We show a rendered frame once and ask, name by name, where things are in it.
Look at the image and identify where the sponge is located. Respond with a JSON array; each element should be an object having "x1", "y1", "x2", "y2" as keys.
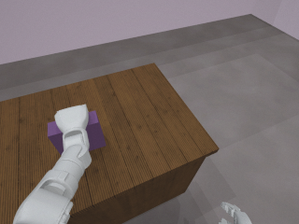
[{"x1": 48, "y1": 110, "x2": 107, "y2": 155}]

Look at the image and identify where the robot left forearm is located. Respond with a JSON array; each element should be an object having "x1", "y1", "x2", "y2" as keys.
[{"x1": 12, "y1": 127, "x2": 92, "y2": 224}]

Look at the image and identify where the robot left upper arm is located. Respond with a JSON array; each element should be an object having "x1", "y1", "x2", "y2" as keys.
[{"x1": 16, "y1": 188, "x2": 73, "y2": 224}]

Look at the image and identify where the robot right hand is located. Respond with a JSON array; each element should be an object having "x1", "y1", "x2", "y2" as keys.
[{"x1": 219, "y1": 202, "x2": 252, "y2": 224}]

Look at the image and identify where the robot left hand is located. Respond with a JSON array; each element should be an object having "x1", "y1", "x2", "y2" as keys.
[{"x1": 54, "y1": 104, "x2": 89, "y2": 133}]

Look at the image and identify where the table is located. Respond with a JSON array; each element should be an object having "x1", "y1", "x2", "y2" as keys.
[{"x1": 0, "y1": 63, "x2": 219, "y2": 224}]

